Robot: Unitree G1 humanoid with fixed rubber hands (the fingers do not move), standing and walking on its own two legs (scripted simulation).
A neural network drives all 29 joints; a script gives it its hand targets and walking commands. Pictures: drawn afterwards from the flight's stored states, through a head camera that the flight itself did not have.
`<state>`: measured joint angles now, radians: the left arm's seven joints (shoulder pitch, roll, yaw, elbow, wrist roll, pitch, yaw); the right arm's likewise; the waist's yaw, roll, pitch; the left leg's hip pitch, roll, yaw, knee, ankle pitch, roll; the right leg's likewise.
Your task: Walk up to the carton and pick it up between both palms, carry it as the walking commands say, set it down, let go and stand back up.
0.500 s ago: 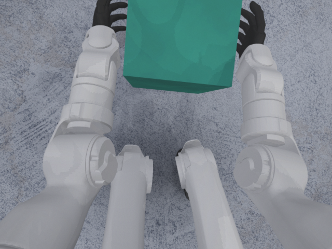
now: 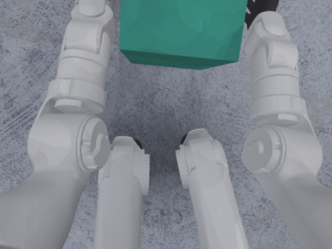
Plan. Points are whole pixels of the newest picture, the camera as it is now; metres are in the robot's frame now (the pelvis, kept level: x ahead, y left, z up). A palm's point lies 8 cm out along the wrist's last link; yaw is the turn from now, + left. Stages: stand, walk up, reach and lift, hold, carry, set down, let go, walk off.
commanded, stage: set down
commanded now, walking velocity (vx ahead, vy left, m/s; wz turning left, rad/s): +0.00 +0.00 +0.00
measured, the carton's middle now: (176, 11) +0.56 -0.04 -0.23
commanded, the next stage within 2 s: none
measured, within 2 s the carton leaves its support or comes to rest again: rests again in 0.82 s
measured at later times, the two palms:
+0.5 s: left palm out of the picture +0.57 +0.11 -0.17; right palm (248, 18) +0.53 -0.18 -0.17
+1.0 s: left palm (95, 4) +0.56 +0.12 -0.19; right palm (242, 20) +0.53 -0.17 -0.19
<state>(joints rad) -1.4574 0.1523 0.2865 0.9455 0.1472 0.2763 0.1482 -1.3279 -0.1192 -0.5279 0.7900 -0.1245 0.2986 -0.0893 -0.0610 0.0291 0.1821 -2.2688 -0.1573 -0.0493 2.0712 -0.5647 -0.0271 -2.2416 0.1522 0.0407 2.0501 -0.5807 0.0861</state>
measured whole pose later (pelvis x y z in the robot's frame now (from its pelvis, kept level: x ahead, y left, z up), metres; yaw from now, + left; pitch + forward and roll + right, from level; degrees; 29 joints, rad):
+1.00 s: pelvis +0.00 +0.00 -0.03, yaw +0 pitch +36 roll -2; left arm -1.51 0.24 0.21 1.09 0.05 0.19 0.13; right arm -1.39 -0.16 -0.43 0.93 -0.05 0.22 -0.11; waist -0.06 0.01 0.35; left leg -2.23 -0.12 -0.01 2.23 -0.63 0.00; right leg -2.21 0.10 0.01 2.21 -0.64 0.05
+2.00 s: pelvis -0.01 +0.00 -0.04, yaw -1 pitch +34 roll -3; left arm -1.57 0.32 0.16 1.16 0.00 0.12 0.08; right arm -1.48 -0.21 -0.39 1.07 -0.03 0.11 -0.07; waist -0.07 0.00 0.43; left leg -2.22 -0.09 0.00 2.24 -0.61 0.02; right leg -2.19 0.07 -0.01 2.21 -0.61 0.05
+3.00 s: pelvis +0.01 +0.00 +0.09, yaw -1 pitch +48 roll -3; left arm -1.40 0.36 0.15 0.94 -0.05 0.24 0.08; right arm -1.24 -0.26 -0.31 0.84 0.09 0.20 -0.10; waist -0.08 0.02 0.01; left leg -2.09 -0.08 -0.03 1.77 -0.52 0.02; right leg -2.07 0.05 -0.01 1.74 -0.51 0.02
